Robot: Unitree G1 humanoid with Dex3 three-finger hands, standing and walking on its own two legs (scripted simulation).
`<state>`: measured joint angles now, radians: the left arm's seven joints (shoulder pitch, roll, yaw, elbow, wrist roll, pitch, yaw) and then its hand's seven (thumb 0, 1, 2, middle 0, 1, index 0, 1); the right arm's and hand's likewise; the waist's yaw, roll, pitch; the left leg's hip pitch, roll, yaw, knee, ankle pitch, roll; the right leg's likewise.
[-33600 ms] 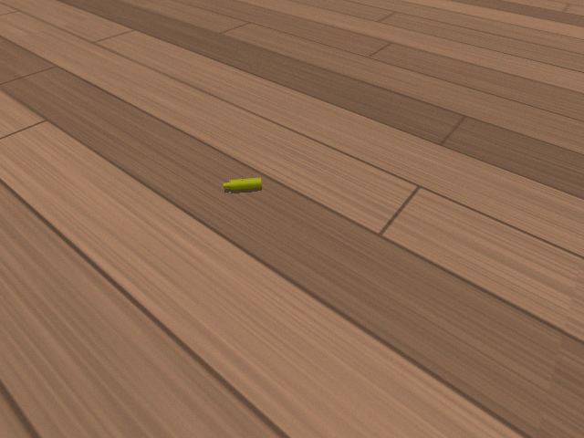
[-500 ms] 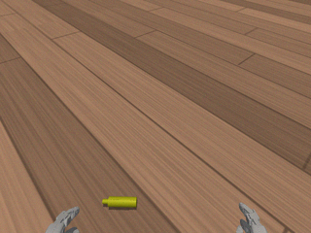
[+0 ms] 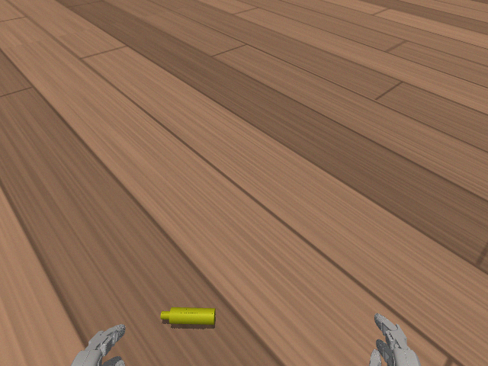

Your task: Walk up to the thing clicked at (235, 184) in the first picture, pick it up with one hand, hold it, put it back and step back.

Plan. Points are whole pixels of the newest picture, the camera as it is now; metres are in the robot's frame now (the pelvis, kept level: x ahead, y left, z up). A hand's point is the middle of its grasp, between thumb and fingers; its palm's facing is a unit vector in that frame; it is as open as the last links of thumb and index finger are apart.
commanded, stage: home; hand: left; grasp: from above
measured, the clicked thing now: (188, 315) +0.49 +0.20 -0.69
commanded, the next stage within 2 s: stand in 0.82 s
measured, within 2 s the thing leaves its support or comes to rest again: neither
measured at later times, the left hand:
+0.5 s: hand out of the picture +0.17 +0.18 -0.05, palm faces +0.04 -0.98 -0.20, open 7.4 cm
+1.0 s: hand out of the picture +0.17 +0.19 -0.07, palm faces +0.01 -0.96 -0.29, open 7.4 cm
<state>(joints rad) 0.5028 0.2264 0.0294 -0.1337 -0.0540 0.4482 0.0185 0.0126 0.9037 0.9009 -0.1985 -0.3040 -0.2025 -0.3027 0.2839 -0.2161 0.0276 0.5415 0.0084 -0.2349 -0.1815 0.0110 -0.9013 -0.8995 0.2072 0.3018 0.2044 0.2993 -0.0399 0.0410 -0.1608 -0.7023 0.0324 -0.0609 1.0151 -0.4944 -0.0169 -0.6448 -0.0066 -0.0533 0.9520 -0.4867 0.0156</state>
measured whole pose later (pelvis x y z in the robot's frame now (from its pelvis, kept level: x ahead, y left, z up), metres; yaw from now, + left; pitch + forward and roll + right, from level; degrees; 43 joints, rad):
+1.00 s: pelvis -0.01 +0.00 +0.01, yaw +0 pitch +6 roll -1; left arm 0.33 0.26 0.00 0.19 0.03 0.22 0.03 0.01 0.90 0.90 -0.20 -0.30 -0.21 -0.30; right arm 0.21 -0.24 0.01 0.68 -0.08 -0.13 -0.10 0.01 -0.90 -0.90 0.21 0.30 0.20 0.30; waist 0.00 0.00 -0.05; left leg -0.58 0.01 -0.04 0.95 -0.46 -0.01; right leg -0.55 -0.03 -0.03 0.93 -0.48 0.01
